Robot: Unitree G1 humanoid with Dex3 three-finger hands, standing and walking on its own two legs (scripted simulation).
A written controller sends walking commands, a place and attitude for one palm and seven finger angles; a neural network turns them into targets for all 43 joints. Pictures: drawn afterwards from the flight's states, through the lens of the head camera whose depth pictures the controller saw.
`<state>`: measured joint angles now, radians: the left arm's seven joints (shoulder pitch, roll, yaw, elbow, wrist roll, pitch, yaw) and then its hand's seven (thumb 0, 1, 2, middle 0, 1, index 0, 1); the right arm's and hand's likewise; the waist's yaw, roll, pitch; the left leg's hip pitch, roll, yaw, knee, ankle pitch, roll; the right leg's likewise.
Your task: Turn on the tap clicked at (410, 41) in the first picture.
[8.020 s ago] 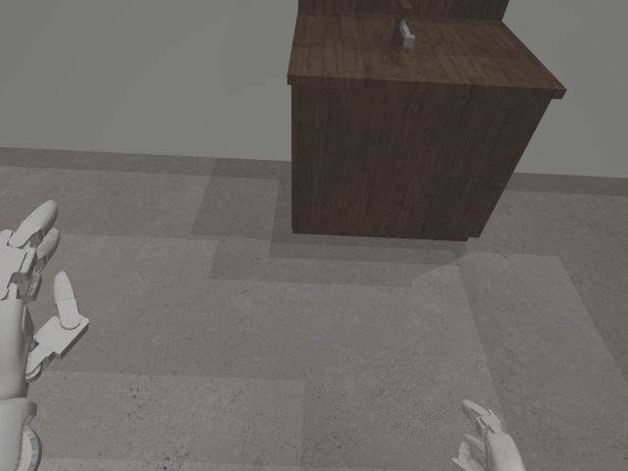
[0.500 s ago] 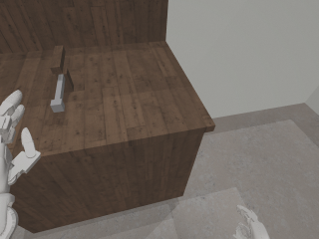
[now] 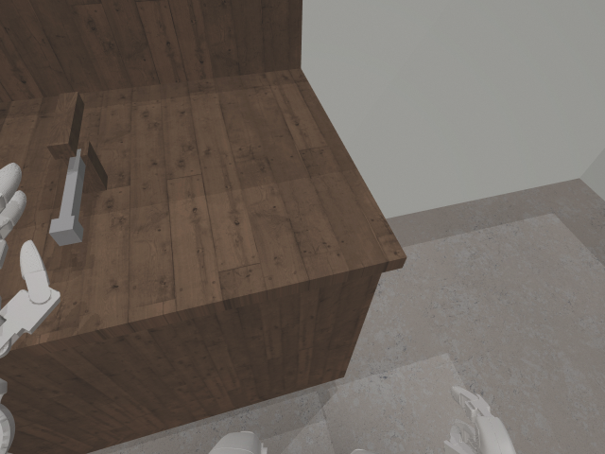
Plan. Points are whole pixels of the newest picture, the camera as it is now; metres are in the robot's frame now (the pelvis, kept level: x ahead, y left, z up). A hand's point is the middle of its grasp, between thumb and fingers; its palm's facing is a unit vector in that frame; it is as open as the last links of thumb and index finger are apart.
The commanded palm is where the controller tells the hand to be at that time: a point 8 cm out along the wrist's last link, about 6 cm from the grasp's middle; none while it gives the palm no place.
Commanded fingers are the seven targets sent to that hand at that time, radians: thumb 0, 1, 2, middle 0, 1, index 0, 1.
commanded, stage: come to a stop and stand still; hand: left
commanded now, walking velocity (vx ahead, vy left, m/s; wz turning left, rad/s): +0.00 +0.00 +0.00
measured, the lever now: (67, 230) +0.35 +0.35 +0.08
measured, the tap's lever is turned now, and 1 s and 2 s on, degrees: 0 0 0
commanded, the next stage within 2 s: look again from close up in 0.70 s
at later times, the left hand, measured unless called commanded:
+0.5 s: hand (48, 227) +0.28 +0.29 +0.18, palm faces +0.41 -0.84 -0.35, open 7.4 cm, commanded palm +0.22 +0.32 +0.19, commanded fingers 0.00 0.90 0.90 -0.20 -0.30 -0.20 -0.30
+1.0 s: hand (53, 206) +0.30 +0.29 +0.19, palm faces +0.37 -0.85 -0.37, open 7.4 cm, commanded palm +0.23 +0.32 +0.19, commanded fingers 0.00 0.90 0.90 -0.20 -0.30 -0.20 -0.30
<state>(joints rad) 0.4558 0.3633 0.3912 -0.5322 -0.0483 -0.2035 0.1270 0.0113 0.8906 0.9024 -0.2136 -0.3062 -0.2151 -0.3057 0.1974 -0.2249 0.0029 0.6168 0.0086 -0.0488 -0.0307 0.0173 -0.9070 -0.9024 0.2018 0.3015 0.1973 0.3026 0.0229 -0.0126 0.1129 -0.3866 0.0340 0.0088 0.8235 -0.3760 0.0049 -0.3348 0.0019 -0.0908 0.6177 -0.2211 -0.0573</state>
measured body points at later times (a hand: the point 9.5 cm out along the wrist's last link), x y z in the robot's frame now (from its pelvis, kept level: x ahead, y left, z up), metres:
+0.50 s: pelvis +0.07 +0.04 +0.02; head +0.08 +0.05 +0.47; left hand +0.25 +0.33 +0.20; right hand +0.26 -0.17 -0.05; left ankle +0.07 +0.14 -0.72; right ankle +0.07 -0.08 -0.72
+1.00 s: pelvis +0.06 +0.05 +0.02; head +0.09 +0.06 +0.47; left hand +0.28 +0.33 +0.21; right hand +0.24 -0.18 -0.05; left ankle +0.07 +0.14 -0.72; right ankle +0.07 -0.08 -0.72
